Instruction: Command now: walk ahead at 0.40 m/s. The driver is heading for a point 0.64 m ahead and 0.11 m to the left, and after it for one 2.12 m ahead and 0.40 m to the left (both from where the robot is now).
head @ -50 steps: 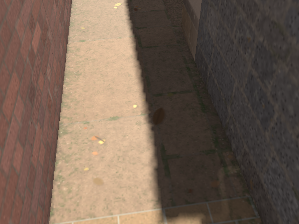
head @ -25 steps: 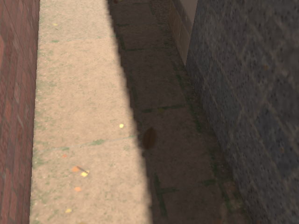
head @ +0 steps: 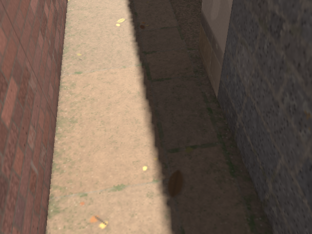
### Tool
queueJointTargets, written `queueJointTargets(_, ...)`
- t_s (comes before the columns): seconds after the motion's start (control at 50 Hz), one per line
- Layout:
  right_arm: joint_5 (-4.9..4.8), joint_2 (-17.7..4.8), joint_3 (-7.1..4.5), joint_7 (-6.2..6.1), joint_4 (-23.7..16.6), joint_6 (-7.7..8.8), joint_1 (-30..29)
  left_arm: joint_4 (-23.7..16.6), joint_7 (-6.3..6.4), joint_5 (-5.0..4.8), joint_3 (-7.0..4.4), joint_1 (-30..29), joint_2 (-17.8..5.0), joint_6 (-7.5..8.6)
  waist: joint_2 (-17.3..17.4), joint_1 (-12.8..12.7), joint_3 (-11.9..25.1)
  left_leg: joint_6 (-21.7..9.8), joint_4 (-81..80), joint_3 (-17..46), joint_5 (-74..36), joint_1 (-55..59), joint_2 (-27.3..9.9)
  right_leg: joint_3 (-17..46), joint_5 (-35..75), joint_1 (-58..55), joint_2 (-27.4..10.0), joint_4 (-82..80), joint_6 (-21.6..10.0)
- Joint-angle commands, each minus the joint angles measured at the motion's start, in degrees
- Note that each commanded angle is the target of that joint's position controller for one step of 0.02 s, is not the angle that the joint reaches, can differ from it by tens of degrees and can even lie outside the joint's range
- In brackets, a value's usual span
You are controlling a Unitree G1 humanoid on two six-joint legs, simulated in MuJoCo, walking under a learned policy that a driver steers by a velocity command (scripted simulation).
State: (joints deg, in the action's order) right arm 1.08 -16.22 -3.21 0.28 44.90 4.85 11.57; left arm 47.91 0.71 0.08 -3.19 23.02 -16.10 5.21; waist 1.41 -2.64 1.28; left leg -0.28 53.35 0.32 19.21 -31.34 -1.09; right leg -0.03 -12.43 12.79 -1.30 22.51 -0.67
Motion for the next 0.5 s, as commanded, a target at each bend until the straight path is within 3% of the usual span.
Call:
queueJointTargets(0.02,0.15,-0.9,0.25,0.26,-2.8,0.69,-2.0,-3.4,-0.17,-0.45,-2.7,-1.7,-11.1,0.8,-8.7,1.8,-0.9,0.2,-8.2,-1.4,-8.3,1.8,0.4,8.6,1.3,3.1,-11.1,-11.7,-9.0)
queueJointTargets(0.06,0.04,-1.7,-0.03,0.54,-3.2,0.68,-3.6,-2.4,-0.23,-0.73,-2.85,-0.2,-11.7,0.92,-10.7,1.1,-0.9,0.4,-11.3,-2.0,-9.1,4.7,1.0,7.9,-2.5,4.4,-11.1,-11.6,-8.4)
queueJointTargets(0.1,-0.64,-2.6,-0.3,1.22,-3.6,0.96,-4.3,-2.5,-0.26,-1.91,-2.79,-1.8,-11.4,1.11,-12.1,2.1,-1.7,-0.3,-15.0,-1.8,-9.0,7.4,0.8,8.8,-7.2,5.1,-12.1,-10.4,-7.9)
queueJointTargets(0.14,-1.02,-3.2,-1.07,1.09,-1.6,1.29,-0.3,-2.2,0.06,-2.06,-2.4,-2.0,-10.3,0.78,-11.8,5.0,-1.3,-0.9,-18.8,-3.7,-9.3,15.3,2.3,8.3,-10.2,7.2,-11.4,-6.4,-6.0)
queueJointTargets(0.16,-1.15,-4.3,-1.92,0.76,0.6,1.3,4.9,-2.0,0.19,-1.56,-1.75,-1.8,-8.7,0.66,-10.7,7.2,-0.3,-1.2,-20.0,-4.9,-8.3,21.2,3.6,7.2,-8.8,8.9,-9.8,-1.3,-4.6)
queueJointTargets(0.18,-0.6,-6.6,-3.32,0.9,3.0,1.49,12.5,-3.1,0.0,-0.34,-0.91,-2.8,-6.2,0.71,-6.2,10.7,2.7,-2.3,-20.8,-2.1,-10.1,29.0,1.6,3.6,-1.9,11.5,-6.4,12.2,-2.8)
queueJointTargets(0.2,-0.59,-12.9,-4.72,0.35,4.2,1.63,19.0,-6.7,0.01,1.27,0.66,-3.1,-1.1,0.9,10.4,10.5,4.9,-6.8,-27.4,18.1,-12.3,34.9,-11.3,-1.9,-12.4,20.1,-1.5,36.5,0.7)
queueJointTargets(0.22,-0.74,-15.7,-4.64,1.07,2.3,1.99,18.3,-7.6,0.3,0.21,1.02,5.7,0.0,2.08,18.3,6.0,9.5,-17.0,-35.6,42.5,-4.7,42.3,-20.9,4.5,-21.6,33.1,2.5,50.6,0.8)
queueJointTargets(0.24,-1.45,-13.0,-4.53,1.72,2.0,2.48,16.0,-7.2,0.65,-2.42,0.11,3.8,-4.6,2.37,13.3,6.3,6.1,-19.0,-38.9,47.0,13.5,40.6,-21.4,7.2,-17.2,41.4,-0.6,57.3,-0.7)
queueJointTargets(0.26,-1.63,-9.3,-3.5,1.92,1.4,2.71,13.4,-8.4,0.98,-3.26,-0.59,-2.8,-7.6,2.17,8.4,7.1,0.4,-16.7,-38.9,40.3,17.3,36.1,-18.8,6.5,-11.9,44.2,-3.2,58.4,-2.2)
queueJointTargets(0.28,-0.96,-7.8,-2.74,2.04,0.9,2.55,9.6,-8.7,1.52,-2.27,-0.81,-5.7,-7.7,1.83,3.9,5.6,-2.8,-14.6,-39.5,33.5,11.6,29.9,-16.5,5.7,-6.4,42.0,-5.2,55.7,-2.3)
queueJointTargets(0.3,-0.34,-6.1,-2.02,1.96,0.7,2.43,6.8,-8.9,1.83,-1.03,-1.08,-6.5,-7.7,1.38,3.9,3.9,-4.8,-13.3,-40.9,28.0,3.5,24.2,-14.2,5.8,-2.6,37.7,-6.5,50.7,-1.8)
queueJointTargets(0.32,-0.43,-4.7,-1.56,1.35,1.1,2.2,6.4,-8.9,1.67,-0.92,-1.6,-6.2,-7.7,1.01,4.9,2.8,-5.9,-12.3,-42.4,24.4,-2.0,21.0,-12.7,5.8,-0.7,33.8,-7.3,47.6,-1.1)
queueJointTargets(0.36,-0.64,-4.8,-1.48,0.44,2.6,2.18,8.7,-9.0,1.55,-1.26,-1.6,-5.9,-5.8,0.11,6.1,2.9,-5.9,-11.8,-44.7,17.6,-9.3,20.9,-10.5,4.1,2.2,30.6,-7.0,42.4,0.2)
queueJointTargets(0.44,-1.17,-5.8,-1.72,-1.41,4.6,1.26,13.2,-12.5,0.59,-1.23,-0.5,-14.8,-1.3,-0.22,2.8,5.3,-6.6,-9.8,-44.4,9.2,-24.8,24.6,-8.6,1.0,10.9,29.7,-5.4,27.7,2.1)
queueJointTargets(0.5,-0.82,-8.0,-1.94,-1.54,4.9,0.77,14.6,-14.7,-0.48,-0.98,0.49,-19.9,0.2,-0.26,1.7,6.8,-5.9,-8.8,-43.9,6.3,-29.2,27.0,-8.0,-0.7,14.5,26.4,-3.0,19.0,2.4)
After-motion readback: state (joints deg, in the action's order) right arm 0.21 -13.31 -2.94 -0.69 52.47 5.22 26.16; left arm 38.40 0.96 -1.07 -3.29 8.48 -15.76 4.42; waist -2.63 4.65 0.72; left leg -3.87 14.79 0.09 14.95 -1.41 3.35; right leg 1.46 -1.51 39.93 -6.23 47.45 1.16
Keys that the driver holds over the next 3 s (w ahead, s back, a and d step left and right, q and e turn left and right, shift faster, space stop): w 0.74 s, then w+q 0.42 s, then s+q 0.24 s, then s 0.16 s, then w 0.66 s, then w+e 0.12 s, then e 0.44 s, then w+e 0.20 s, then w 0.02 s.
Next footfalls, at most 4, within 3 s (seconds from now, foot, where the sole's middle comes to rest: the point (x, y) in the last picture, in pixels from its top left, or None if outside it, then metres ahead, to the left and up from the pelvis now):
0.20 left None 0.17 0.15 -0.78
0.70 right None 0.50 -0.05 -0.78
1.24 left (128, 171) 0.81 0.24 -0.78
1.82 right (173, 162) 0.86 0.02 -0.78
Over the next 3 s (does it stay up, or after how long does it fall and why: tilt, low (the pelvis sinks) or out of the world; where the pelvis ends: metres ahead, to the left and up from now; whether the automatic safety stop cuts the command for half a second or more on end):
stays up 1.28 0.26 -0.01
